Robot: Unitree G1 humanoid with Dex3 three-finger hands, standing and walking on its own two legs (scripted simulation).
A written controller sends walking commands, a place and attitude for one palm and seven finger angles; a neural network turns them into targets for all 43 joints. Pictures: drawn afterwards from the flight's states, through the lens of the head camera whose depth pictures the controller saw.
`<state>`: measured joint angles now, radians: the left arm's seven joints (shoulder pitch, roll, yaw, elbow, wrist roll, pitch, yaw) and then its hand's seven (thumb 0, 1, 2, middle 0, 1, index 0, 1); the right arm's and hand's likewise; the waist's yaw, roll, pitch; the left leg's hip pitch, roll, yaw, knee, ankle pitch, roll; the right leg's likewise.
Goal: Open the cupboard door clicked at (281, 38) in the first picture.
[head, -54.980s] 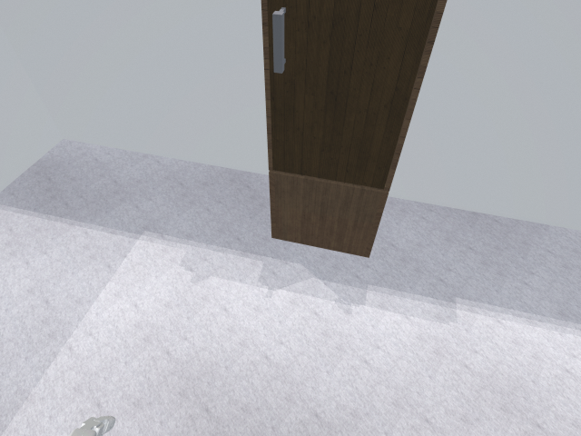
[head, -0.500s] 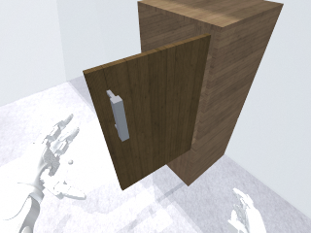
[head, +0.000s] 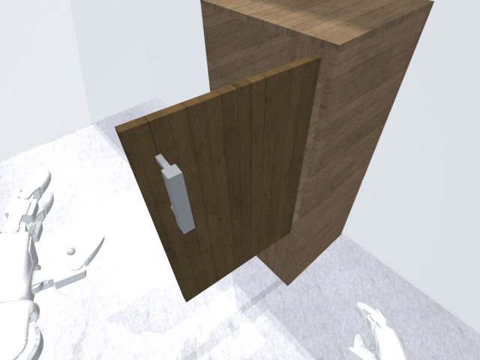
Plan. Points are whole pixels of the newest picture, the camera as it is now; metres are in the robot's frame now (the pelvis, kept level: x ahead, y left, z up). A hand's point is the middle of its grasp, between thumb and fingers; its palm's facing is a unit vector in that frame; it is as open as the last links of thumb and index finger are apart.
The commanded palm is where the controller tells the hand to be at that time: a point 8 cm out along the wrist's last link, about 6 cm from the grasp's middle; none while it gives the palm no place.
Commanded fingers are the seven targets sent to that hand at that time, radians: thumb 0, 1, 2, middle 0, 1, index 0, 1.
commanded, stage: draw the hand back to the body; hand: left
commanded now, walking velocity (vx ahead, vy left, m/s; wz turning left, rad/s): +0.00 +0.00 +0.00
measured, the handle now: (174, 194) +0.34 +0.16 +0.11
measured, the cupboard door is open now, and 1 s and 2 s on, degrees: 84 84 84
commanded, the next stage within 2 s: step back with the hand held close in 0.56 s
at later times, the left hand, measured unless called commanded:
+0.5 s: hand (68, 245) +0.21 +0.26 +0.15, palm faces +0.47 -0.80 -0.37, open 7.5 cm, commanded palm +0.16 +0.29 +0.16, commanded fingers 0.00 0.90 0.90 -0.20 -0.30 -0.20 -0.30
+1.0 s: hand (54, 264) +0.19 +0.26 +0.15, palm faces +0.33 -0.80 -0.51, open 7.4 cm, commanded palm +0.12 +0.30 +0.17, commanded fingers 0.00 0.90 0.90 -0.20 -0.30 -0.20 -0.30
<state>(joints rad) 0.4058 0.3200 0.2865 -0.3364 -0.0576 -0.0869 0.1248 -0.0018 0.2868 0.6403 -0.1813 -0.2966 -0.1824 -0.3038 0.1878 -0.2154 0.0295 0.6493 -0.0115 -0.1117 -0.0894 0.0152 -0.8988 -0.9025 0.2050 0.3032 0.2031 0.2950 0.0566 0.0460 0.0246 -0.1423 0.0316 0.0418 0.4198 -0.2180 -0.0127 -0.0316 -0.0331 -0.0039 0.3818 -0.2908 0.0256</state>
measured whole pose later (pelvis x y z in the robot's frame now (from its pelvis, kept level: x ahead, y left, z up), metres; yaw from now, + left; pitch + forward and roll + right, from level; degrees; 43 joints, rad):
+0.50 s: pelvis +0.01 -0.01 +0.00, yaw +0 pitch -3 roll +0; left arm 0.40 0.32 0.33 -0.33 -0.07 -0.07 0.12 0.01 0.88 0.90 -0.20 -0.30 -0.21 -0.30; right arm 0.18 -0.22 0.01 0.64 -0.01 -0.08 -0.09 0.01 -0.90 -0.90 0.20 0.30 0.20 0.29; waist 0.07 0.05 0.02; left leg -0.13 0.05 0.03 0.41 -0.22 -0.03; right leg -0.02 -0.02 -0.01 0.37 -0.30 0.01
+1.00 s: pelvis -0.03 +0.01 +0.00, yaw -2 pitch +1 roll -1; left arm 0.55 0.42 0.38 -0.46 -0.06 -0.12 0.11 0.01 0.89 0.90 -0.21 -0.30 -0.21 -0.30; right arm 0.14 -0.23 -0.02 0.54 0.01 0.03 -0.09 0.01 -0.90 -0.90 0.20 0.30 0.20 0.29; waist 0.01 0.04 0.04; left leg -0.28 0.05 0.07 0.47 -0.19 0.00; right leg -0.18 -0.02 0.03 0.43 -0.25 0.04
